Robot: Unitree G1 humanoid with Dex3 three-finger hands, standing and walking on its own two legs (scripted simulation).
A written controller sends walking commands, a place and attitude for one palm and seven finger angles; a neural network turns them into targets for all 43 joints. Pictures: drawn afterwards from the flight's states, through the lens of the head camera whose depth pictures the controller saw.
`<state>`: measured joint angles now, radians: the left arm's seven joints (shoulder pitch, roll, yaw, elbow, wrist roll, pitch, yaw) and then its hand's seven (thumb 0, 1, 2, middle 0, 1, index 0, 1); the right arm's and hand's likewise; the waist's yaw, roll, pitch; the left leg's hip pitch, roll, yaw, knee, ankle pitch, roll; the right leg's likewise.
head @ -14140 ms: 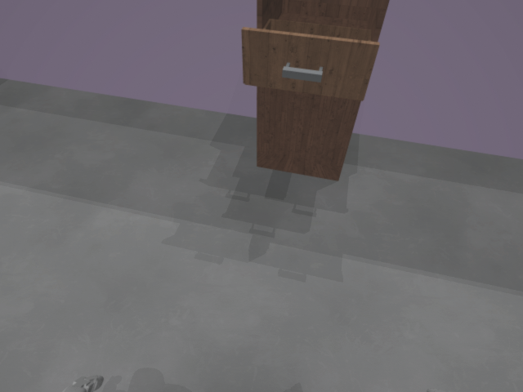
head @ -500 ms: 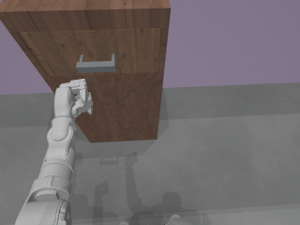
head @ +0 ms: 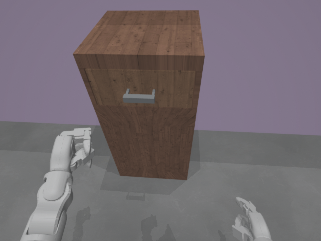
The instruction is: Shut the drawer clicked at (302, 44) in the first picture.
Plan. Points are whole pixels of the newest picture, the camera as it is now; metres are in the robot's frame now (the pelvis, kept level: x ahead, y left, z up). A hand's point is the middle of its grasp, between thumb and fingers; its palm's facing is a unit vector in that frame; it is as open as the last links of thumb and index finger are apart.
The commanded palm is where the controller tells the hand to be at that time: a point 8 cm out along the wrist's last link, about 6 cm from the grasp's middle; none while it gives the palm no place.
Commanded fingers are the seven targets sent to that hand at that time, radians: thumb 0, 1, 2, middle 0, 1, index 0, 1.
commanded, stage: draw the hand back to the body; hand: left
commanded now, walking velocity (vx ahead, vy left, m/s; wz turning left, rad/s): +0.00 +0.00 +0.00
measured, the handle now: (140, 95) +0.63 +0.14 -0.01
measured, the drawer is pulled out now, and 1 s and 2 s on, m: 0.00 0.00 0.00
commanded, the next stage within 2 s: step back with the hand held close in 0.60 s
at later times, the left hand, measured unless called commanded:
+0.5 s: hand (23, 186) +0.17 +0.25 +0.17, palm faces +0.42 -0.81 -0.40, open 3.2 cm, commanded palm +0.13 +0.29 +0.18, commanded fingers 0.00 0.90 0.90 -1.40 -1.60 -1.40 -1.60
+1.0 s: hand (30, 186) +0.18 +0.25 +0.15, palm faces +0.31 -0.82 -0.48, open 3.2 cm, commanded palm +0.11 +0.30 +0.18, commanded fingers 0.00 0.90 0.90 -1.40 -1.60 -1.40 -1.60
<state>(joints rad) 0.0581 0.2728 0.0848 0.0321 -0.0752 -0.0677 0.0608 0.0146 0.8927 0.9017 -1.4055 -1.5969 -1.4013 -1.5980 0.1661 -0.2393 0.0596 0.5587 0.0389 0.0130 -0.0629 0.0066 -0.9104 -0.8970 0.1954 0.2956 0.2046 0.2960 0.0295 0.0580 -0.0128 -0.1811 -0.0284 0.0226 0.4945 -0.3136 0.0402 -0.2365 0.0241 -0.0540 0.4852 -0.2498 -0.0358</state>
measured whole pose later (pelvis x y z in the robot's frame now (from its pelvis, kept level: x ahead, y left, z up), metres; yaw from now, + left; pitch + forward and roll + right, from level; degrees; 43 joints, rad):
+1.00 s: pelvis -0.02 +0.02 +0.00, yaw +0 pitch +1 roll -1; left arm 0.62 0.36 0.33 -0.49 -0.05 -0.18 0.10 0.01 0.89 0.90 -1.41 -1.60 -1.40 -1.60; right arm 0.19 -0.25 -0.01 0.58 0.01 -0.01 -0.06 0.01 -0.91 -0.90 0.20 0.30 0.21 0.30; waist -0.01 0.05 0.00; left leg -0.20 -0.05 0.04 0.45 -0.26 0.06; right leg -0.26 0.01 -0.04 0.43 -0.18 -0.01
